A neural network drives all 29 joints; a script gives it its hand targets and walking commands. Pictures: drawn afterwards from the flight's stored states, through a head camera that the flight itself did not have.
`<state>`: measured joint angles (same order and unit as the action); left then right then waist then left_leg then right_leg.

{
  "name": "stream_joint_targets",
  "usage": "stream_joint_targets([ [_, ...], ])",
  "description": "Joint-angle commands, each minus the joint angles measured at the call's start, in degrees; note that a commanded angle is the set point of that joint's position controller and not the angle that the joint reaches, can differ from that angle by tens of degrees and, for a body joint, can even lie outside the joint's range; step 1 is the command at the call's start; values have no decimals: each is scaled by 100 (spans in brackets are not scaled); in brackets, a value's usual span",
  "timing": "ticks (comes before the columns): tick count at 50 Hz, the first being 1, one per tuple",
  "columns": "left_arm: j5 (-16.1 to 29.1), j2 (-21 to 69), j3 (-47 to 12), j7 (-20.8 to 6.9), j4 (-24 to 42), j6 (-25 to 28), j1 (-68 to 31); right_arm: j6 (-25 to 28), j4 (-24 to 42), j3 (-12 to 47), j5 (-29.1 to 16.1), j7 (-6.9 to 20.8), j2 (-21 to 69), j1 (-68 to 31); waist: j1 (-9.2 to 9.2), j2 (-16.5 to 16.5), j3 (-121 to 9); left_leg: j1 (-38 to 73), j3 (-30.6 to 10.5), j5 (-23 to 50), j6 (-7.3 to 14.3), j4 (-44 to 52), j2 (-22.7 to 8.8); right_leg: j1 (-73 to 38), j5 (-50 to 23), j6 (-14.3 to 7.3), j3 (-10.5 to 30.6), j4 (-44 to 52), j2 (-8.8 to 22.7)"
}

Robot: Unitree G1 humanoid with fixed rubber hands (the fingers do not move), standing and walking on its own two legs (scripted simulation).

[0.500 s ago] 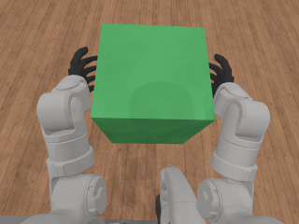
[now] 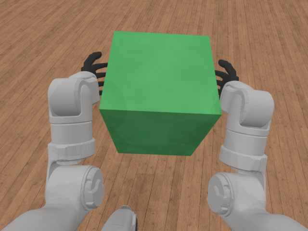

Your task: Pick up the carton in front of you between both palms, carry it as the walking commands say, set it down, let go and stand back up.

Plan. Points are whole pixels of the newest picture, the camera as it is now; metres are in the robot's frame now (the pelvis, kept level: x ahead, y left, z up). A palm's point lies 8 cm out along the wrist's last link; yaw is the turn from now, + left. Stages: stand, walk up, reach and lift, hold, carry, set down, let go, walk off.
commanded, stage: carry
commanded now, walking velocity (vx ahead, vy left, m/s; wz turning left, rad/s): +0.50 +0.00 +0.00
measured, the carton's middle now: (157, 102) +0.40 +0.03 +0.11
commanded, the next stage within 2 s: none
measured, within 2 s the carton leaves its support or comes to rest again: neither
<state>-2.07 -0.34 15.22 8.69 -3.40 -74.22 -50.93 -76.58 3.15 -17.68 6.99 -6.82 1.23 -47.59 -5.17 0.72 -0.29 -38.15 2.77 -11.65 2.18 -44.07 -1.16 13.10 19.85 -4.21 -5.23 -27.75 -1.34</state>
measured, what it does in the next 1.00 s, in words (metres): walks ahead: left foot, then right foot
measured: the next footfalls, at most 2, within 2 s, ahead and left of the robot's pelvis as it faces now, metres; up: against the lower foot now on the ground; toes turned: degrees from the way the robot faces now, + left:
left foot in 0.10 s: +0.22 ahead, +0.11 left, +0.00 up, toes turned +4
right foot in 0.52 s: +0.43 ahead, -0.10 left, +0.00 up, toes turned -9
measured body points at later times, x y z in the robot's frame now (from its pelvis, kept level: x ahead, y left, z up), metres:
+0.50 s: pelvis +0.29 +0.00 +0.00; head +0.33 +0.00 +0.44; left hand +0.66 +0.14 +0.10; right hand +0.65 -0.17 +0.10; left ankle +0.18 +0.10 -0.73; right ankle +0.39 -0.10 -0.73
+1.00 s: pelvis +0.60 +0.02 -0.01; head +0.57 +0.03 +0.44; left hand +0.88 +0.16 +0.07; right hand +0.86 -0.14 +0.08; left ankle +0.65 +0.10 -0.74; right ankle +0.45 -0.08 -0.67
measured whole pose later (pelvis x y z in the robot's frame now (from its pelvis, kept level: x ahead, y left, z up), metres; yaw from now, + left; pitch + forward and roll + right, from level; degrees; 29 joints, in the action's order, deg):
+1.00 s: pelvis +0.60 +0.02 -0.01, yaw -3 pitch +4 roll +1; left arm -6.8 7.5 8.0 4.5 15.8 -70.6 -8.7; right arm -69.8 13.8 -5.2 7.1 -4.9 7.7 -9.7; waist 0.6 1.5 -9.6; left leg -22.1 12.5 -11.7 4.4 -29.8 -1.4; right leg 17.0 27.3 0.5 -4.0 -58.4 3.5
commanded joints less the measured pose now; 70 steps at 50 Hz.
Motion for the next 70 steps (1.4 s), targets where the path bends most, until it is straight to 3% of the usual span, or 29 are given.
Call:
stream_joint_targets([
  [1,2516,5970,-3488,-1679,-154,-221,-3808,-34,-617,3616,-2131,1084,5150,-3884,101,830,-2254,759,528,517,43,1009,280,-1600,-4297,-532,661,117,1114],
  [3,2392,5937,-3304,-1655,-382,-254,-3767,-77,-875,3537,-2263,1134,5336,-3928,439,704,-2448,2004,827,948,147,1936,490,-1392,-4857,-209,200,-761,935],
  [4,2333,5928,-3211,-1642,-532,-258,-3761,-76,-1048,3469,-2352,1180,5440,-3919,661,517,-2698,3069,656,1016,253,1930,266,-809,-4200,-13,28,-1410,840],
  [5,2267,5880,-3133,-1633,-646,-260,-3753,-67,-1197,3375,-2446,1228,5488,-3866,860,-111,-3020,4142,-826,1158,442,1716,-845,203,-2298,168,-39,-2547,656],
  [6,2185,6009,-3045,-1603,-733,-274,-3765,-28,-1253,3313,-2452,1237,5422,-4029,849,-1547,-3197,5356,-3178,1483,1390,1969,-2043,2141,407,386,81,-3916,-167],
  [7,2128,6020,-3028,-1560,-706,-259,-3866,-4,-1277,3309,-2578,1269,5646,-4011,910,-1517,-3029,5386,-3670,1138,1627,2210,-2092,2936,1133,269,502,-4656,-156],
  [10,2019,6317,-2926,-1439,-631,-122,-3774,128,-799,3500,-2981,1399,6345,-4571,808,-308,-2578,4511,-2420,1512,1138,2340,-1702,2961,352,168,663,-4189,370],
  [16,1885,6605,-3263,-1235,-61,218,-3244,462,-222,3847,-3193,1447,6791,-4357,780,-733,-2711,4559,-1198,1894,950,2622,-1407,2483,-160,435,250,-2099,382],
  [22,1913,6699,-3906,-1307,384,443,-2401,690,-52,4138,-2741,1430,6578,-2979,735,-1002,-2565,4772,-120,3376,483,2128,-1019,1549,-1416,407,-375,-113,58],
  [24,1959,6759,-4099,-1407,546,481,-2089,726,39,4231,-2552,1419,6483,-2400,610,-852,-2836,4461,372,3939,204,1161,-813,192,-1968,279,-694,820,-79],
  [25,1966,6778,-4163,-1466,576,498,-1778,736,105,4298,-2478,1424,6407,-2111,524,-701,-3045,3698,468,3521,-3,576,-723,-995,-2123,109,-485,772,214],
  [26,1934,6743,-4181,-1523,607,508,-1371,730,187,4375,-2433,1443,6307,-1943,349,-106,-3395,2674,487,1770,-146,-449,-616,-2140,-2483,-124,768,533,1232],
  [27,1758,6544,-4121,-1537,588,564,-1156,679,267,4479,-2467,1469,6540,-1758,301,1367,-3756,658,386,-385,-326,-1726,73,-3778,-3114,-991,2748,414,2354],
  [28,1772,6605,-4203,-1563,767,584,-852,696,422,4531,-2432,1497,6483,-1551,273,1591,-3519,-425,53,-1880,-265,-2504,264,-4000,-3317,-1241,3247,592,2507],
  [31,1974,6822,-4598,-1656,1862,645,-815,836,1016,4768,-2346,1490,6587,-1095,295,269,-2900,-613,-306,-1227,-192,-1898,-324,-3204,-3493,-714,2065,795,2159],
  [35,2028,6556,-5030,-1757,2648,708,121,1003,1700,5138,-2153,1382,6337,56,374,633,-2724,163,133,-900,-354,-286,-179,-2577,-3325,-511,1105,1153,1812],
  [40,1945,6108,-4957,-1892,2592,558,1598,856,1981,5195,-2052,1391,5955,1287,363,956,-2124,948,679,367,-318,1378,8,-1965,-3548,-226,251,1176,1493],
  [44,1837,5773,-4893,-1932,2432,416,1789,674,1722,5134,-2130,1555,5691,1499,474,591,-1863,2605,1227,660,-155,2130,204,-1058,-3367,142,-354,105,1245],
  [45,1817,5659,-4878,-1931,2379,381,1765,637,1609,5092,-2148,1584,5615,1522,544,447,-2038,3579,968,246,-58,1947,-21,-353,-2890,295,-515,-578,1131],
  [46,1821,5538,-4863,-1934,2400,324,1601,617,1461,5020,-2117,1599,5512,1556,660,-502,-2114,4252,-903,-464,266,2414,-1137,717,-1643,549,-692,-1964,725],
  [47,1885,5554,-4917,-1932,2437,263,1362,635,1297,4959,-2067,1616,5487,1490,687,-1711,-2078,5100,-3039,-456,1067,2913,-2202,2397,542,673,-400,-3239,90],
  [48,1900,5652,-4969,-1938,2344,263,1308,636,1307,4955,-2157,1627,5588,1454,675,-1506,-1956,4928,-3296,-39,1292,3025,-2453,2906,1052,488,248,-4040,352],
  [51,1955,6015,-4997,-1943,2283,401,1230,720,1533,5154,-2367,1663,6000,1030,616,-272,-1849,3947,-1895,251,859,3135,-2023,2635,334,309,571,-3655,912],
  [54,1887,6229,-5007,-1875,2305,530,1360,795,1727,5297,-2529,1694,6094,935,588,-664,-1787,3434,-871,-248,639,3561,-1675,2083,-218,436,214,-2332,830],
  [63,1753,5756,-4905,-1749,2454,412,1795,662,1835,5185,-2397,1667,5501,1412,656,-847,-1280,3797,192,1018,388,3296,-1291,1598,-1589,475,-587,-136,532],
  [67,1778,5633,-4818,-1808,2287,327,1841,575,1707,5147,-2305,1646,5379,1427,498,-516,-1667,3043,905,2045,23,1283,-906,-699,-1030,278,-1015,282,259],
  [68,1713,5584,-4768,-1815,2132,333,1958,536,1776,5154,-2318,1651,5298,1309,346,259,-1985,1979,1057,1258,-280,-154,-562,-1718,-190,5,587,784,1191],
  [69,1674,5616,-4718,-1827,1975,382,1946,493,1877,5222,-2370,1654,5369,1112,303,1678,-2290,407,832,-572,-492,-1768,74,-2763,-201,-769,2951,1319,2443],
  [70,1747,5778,-4732,-1832,2062,415,1923,517,1801,5254,-2396,1674,5490,1070,369,1561,-2182,-295,140,-1646,-321,-2627,5,-2781,-1136,-954,3291,1464,2647],
])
